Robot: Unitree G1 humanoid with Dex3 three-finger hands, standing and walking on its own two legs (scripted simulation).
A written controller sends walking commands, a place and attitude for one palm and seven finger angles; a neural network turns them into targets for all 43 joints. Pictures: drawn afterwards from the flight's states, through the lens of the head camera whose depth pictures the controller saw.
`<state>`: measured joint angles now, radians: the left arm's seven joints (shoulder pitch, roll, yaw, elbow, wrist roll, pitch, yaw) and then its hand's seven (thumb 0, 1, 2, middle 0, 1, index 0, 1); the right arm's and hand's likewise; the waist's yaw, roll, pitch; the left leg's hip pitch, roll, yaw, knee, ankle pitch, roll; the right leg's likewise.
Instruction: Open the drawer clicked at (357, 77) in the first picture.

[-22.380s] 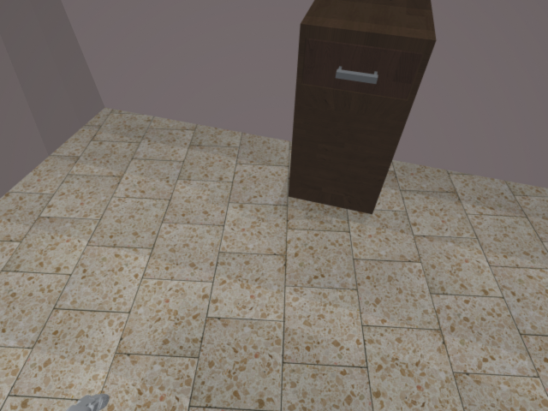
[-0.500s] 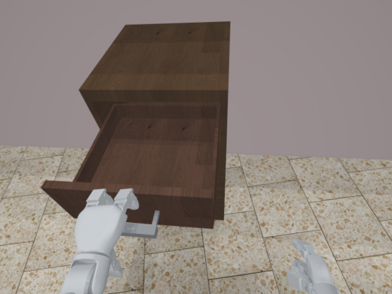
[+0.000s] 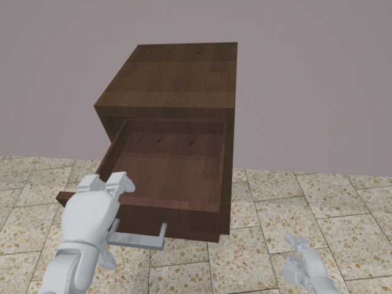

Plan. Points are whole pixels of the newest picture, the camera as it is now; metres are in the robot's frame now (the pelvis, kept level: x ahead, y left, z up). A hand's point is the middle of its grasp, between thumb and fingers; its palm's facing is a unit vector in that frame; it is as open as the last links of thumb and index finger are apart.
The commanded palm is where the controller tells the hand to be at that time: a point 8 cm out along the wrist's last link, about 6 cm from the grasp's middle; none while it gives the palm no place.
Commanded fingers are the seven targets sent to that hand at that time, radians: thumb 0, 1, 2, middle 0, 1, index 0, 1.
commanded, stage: lift the hand off the handle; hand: left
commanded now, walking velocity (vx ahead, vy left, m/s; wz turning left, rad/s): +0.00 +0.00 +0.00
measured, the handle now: (137, 232) +0.25 +0.20 -0.06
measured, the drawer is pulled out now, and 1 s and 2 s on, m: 0.30 0.30 0.30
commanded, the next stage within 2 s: draw the hand back to the body in 0.14 s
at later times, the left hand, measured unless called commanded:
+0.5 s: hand (93, 218) +0.21 +0.23 +0.09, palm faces +0.10 -0.12 -0.99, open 13.8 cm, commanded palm +0.17 +0.22 +0.15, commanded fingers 0.00 -0.50 0.30 -0.30 -1.20 -0.30 -1.20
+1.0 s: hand (89, 216) +0.20 +0.21 +0.13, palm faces +0.28 -0.83 -0.47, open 13.6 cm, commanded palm +0.15 +0.25 +0.16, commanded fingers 0.00 -0.19 0.44 -0.28 -1.00 -0.28 -1.00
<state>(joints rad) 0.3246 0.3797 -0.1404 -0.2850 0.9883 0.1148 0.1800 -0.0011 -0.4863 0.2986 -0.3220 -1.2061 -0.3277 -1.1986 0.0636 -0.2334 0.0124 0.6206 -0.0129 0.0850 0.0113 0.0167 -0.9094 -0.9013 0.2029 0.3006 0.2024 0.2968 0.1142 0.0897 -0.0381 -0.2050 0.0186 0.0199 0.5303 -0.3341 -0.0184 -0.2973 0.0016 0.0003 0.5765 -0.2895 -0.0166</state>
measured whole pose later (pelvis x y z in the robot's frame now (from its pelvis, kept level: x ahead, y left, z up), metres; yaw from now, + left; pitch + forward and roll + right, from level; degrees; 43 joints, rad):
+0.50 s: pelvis -0.01 +0.01 +0.01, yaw +0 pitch -1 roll +0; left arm 0.32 0.41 -0.09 -0.32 0.96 0.12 0.14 0.00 -0.49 0.30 -0.32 -1.21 -0.32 -1.20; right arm 0.07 -0.24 0.02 0.63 0.00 0.10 0.02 0.02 -0.91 -0.90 0.20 0.30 0.20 0.30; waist 0.12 0.10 -0.02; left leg -0.16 0.01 0.02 0.47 -0.30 -0.01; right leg -0.25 0.00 0.00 0.50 -0.24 -0.01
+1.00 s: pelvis +0.00 +0.00 +0.01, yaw +1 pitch -3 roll +0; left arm 0.48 0.30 0.12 -0.45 0.09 -0.04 0.11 -0.01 -0.42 0.33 -0.31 -1.16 -0.32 -1.15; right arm 0.13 -0.21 0.04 0.58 0.00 -0.09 -0.08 0.02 -0.91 -0.90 0.20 0.30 0.20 0.30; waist 0.07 0.06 0.05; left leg -0.09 0.02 0.00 0.45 -0.30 -0.01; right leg -0.15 0.00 -0.02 0.46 -0.25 -0.01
